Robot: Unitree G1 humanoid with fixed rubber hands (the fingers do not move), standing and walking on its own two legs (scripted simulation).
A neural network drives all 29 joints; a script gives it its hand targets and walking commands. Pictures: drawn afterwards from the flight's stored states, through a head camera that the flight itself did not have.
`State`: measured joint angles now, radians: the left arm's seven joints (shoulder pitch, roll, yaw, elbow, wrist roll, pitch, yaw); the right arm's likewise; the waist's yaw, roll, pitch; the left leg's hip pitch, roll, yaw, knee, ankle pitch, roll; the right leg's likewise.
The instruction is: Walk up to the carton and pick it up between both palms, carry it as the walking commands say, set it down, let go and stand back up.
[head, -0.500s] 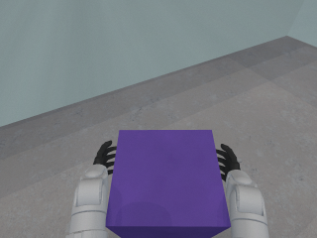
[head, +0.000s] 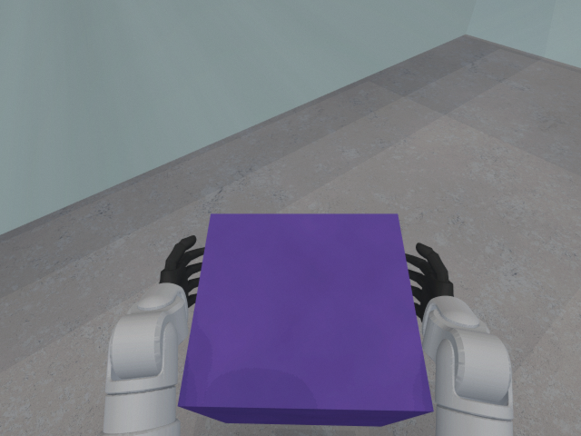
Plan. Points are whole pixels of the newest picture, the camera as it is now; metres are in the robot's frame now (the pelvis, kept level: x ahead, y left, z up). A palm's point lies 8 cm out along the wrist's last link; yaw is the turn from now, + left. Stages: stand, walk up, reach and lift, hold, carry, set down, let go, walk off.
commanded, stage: carry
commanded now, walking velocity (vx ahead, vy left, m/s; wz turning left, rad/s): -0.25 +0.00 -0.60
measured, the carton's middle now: (303, 329) +0.27 +0.01 +0.01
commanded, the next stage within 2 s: none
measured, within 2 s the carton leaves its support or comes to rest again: neither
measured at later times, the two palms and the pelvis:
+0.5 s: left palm (196, 373) +0.16 +0.12 +0.11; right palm out of the picture +0.09 -0.20 +0.11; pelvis -0.13 +0.01 +0.02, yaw -17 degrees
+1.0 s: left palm out of the picture +0.01 +0.09 +0.09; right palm out of the picture -0.16 -0.19 +0.11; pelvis -0.29 +0.07 +0.03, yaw -34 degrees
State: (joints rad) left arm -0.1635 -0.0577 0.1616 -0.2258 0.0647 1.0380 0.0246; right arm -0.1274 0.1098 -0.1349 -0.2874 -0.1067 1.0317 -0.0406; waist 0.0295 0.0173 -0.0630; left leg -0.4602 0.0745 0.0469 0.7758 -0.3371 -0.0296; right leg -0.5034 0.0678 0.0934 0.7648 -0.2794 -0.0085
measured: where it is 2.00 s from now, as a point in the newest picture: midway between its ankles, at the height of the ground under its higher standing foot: outside the picture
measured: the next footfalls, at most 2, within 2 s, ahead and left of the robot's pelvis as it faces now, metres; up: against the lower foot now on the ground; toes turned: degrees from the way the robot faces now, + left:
left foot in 0.22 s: -0.02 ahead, +0.12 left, +0.00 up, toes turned -2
right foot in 0.54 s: -0.15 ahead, -0.11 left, +0.00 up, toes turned -25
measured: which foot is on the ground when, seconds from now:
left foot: down 0.00-0.00, up 0.02-0.20, down 0.22-0.54, up 0.56-0.90, down 0.92-1.00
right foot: down 0.00-0.24, up 0.26-0.52, down 0.54-0.94, up 0.96-1.00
